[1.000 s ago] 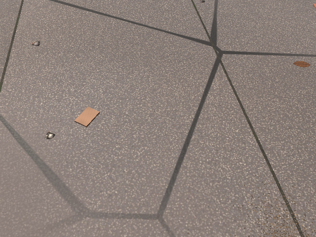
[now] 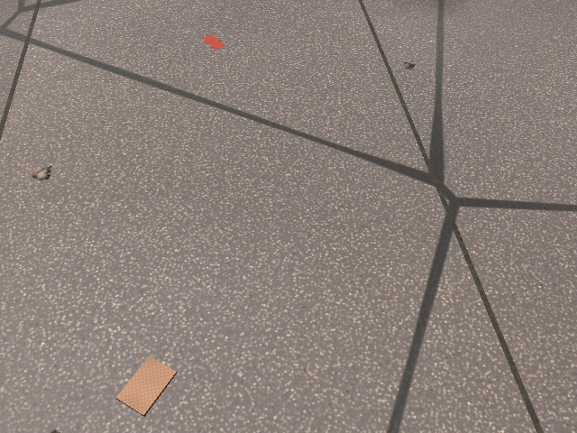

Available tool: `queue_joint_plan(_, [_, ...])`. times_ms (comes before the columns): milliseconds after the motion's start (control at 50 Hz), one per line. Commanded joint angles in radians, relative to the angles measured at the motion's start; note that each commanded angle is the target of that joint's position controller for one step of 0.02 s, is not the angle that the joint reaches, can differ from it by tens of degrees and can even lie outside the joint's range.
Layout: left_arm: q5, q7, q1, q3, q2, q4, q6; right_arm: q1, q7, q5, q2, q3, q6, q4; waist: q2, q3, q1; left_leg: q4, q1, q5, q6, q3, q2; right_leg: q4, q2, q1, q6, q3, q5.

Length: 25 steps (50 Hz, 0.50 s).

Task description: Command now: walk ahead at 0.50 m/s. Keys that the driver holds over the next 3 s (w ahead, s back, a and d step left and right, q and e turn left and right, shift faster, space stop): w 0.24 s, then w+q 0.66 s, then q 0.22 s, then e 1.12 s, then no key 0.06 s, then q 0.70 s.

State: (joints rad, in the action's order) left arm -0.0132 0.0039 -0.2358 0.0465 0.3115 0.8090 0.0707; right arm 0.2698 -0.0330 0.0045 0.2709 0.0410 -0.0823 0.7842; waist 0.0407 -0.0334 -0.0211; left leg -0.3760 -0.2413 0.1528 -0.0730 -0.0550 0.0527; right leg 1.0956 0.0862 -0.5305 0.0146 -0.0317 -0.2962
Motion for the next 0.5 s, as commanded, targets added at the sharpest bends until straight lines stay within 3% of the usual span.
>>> queue_joint_plan(20, [0.010,-0.008,-0.021,0.014,0.053,-0.055,-0.008,-0.024,0.007,-0.004,0.139,0.035,-0.028,-0.046,-0.104,0.032,0.031,0.243,0.079,-0.178,-0.182,0.248,-0.274,-0.078,0.058,-0.112,-0.027,-0.033,0.101])
queue_joint_plan(120, [0.010,0.004,0.145,0.002,0.020,-0.096,0.007,0.038,0.025,-0.011,0.164,0.039,-0.014,-0.005,-0.095,-0.009,-0.023,0.263,0.105,-0.195,-0.135,0.132,-0.224,-0.395,0.029,-0.107,-0.037,0.000,0.367])
queue_joint_plan(160, [0.004,0.013,0.212,-0.002,0.015,-0.115,0.014,0.081,0.028,-0.017,0.177,0.042,-0.008,0.018,-0.092,-0.023,-0.050,0.260,0.134,-0.171,-0.131,0.124,-0.233,-0.477,0.010,-0.089,-0.034,0.017,0.409])
queue_joint_plan(220, [-0.002,0.030,0.286,-0.003,0.022,-0.145,0.021,0.128,0.031,-0.021,0.182,0.045,0.009,0.052,-0.092,-0.043,-0.069,0.223,0.236,-0.189,-0.129,0.137,-0.277,-0.549,-0.006,-0.118,-0.014,0.014,0.375])
queue_joint_plan(280, [0.000,0.043,0.290,0.006,0.047,-0.160,0.030,0.138,0.039,-0.027,0.191,0.051,0.025,0.072,-0.105,-0.035,-0.041,0.147,0.314,-0.290,-0.109,0.175,-0.314,-0.603,-0.024,-0.080,0.021,0.006,0.268])
queue_joint_plan(300, [0.001,0.043,0.248,0.013,0.064,-0.151,0.034,0.126,0.041,-0.027,0.201,0.054,0.030,0.072,-0.119,-0.011,-0.012,0.098,0.318,-0.385,-0.100,0.182,-0.310,-0.615,-0.044,-0.008,0.033,0.019,0.231])
queue_joint_plan(320, [0.004,0.038,0.148,0.029,0.091,-0.123,0.037,0.101,0.043,-0.028,0.206,0.054,0.035,0.067,-0.120,0.047,0.049,-0.010,0.294,-0.518,-0.082,0.163,-0.279,-0.649,-0.072,0.145,0.053,0.045,0.233])
queue_joint_plan(340, [0.010,0.028,-0.014,0.055,0.145,-0.078,0.038,0.095,0.044,-0.020,0.177,0.042,0.035,0.058,-0.102,0.165,0.120,-0.201,0.191,-0.505,-0.052,0.131,-0.222,-0.623,-0.044,0.408,0.088,0.025,0.267])
queue_joint_plan(360, [0.030,0.017,-0.163,0.077,0.231,-0.058,0.035,0.145,0.041,-0.003,0.096,0.015,0.024,0.025,0.042,0.333,0.141,-0.556,-0.134,-0.197,0.007,0.076,-0.114,-0.586,0.194,0.802,0.185,-0.261,0.239])
queue_joint_plan(380, [0.020,0.019,-0.198,0.075,0.225,-0.045,0.025,0.229,0.038,-0.014,0.029,-0.006,0.007,0.033,0.238,0.446,0.117,-0.796,-0.391,0.439,0.040,0.131,-0.001,-0.713,0.340,0.969,0.268,-0.615,0.049])
queue_joint_plan(400, [0.012,0.015,-0.170,0.050,0.134,-0.050,0.023,0.145,0.036,-0.044,0.146,0.026,-0.001,0.031,0.132,0.330,0.146,-0.890,-0.479,0.416,0.034,0.207,-0.056,-0.766,0.306,0.874,0.225,-0.568,-0.067])
queue_joint_plan(420, [0.008,0.012,-0.097,0.040,0.107,-0.054,0.024,0.071,0.037,-0.055,0.172,0.037,-0.003,0.004,0.099,0.191,0.126,-0.885,-0.512,0.320,0.029,0.179,-0.101,-0.800,0.281,0.732,0.190,-0.426,-0.038])
queue_joint_plan(440, [0.013,0.012,-0.031,0.033,0.081,-0.056,0.027,0.038,0.041,-0.045,0.162,0.039,-0.001,0.000,0.050,0.123,0.094,-0.848,-0.477,0.236,0.034,0.164,-0.140,-0.838,0.244,0.604,0.174,-0.332,0.030])
queue_joint_plan(460, [0.018,0.014,0.014,0.027,0.053,-0.055,0.033,0.041,0.043,-0.037,0.146,0.044,0.009,0.003,0.057,0.075,0.063,-0.807,-0.432,0.178,0.039,0.168,-0.167,-0.876,0.211,0.509,0.163,-0.246,0.095])
queue_joint_plan(500, [0.027,0.015,0.057,0.027,0.035,-0.044,0.046,0.083,0.041,-0.040,0.100,0.043,0.036,0.016,0.075,0.050,0.021,-0.785,-0.351,0.122,0.050,0.164,-0.190,-0.934,0.177,0.407,0.160,-0.130,0.176])
